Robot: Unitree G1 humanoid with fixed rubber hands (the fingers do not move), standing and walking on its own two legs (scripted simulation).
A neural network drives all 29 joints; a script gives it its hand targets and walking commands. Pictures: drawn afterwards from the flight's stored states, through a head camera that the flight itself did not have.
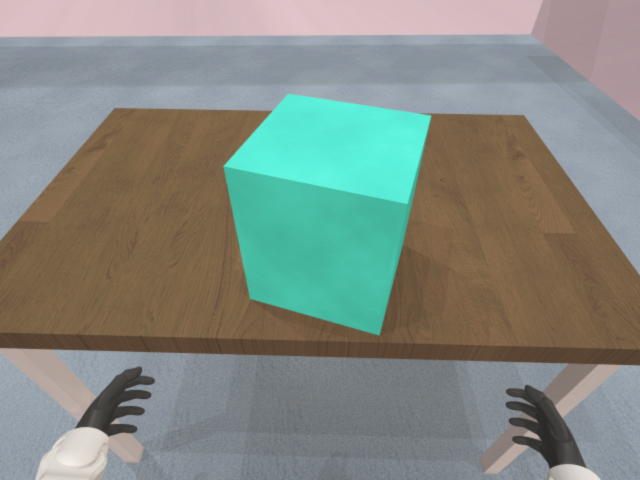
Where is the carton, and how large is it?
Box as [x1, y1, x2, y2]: [223, 94, 430, 335]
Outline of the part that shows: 287,94 223,166 250,298 379,335 404,236 430,115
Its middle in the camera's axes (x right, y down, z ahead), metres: +0.02 -0.04 +0.58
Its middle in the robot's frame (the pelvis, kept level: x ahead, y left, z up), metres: +0.45 +0.00 +0.10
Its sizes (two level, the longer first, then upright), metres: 0.210 0.200 0.250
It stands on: a table, 0.74 m high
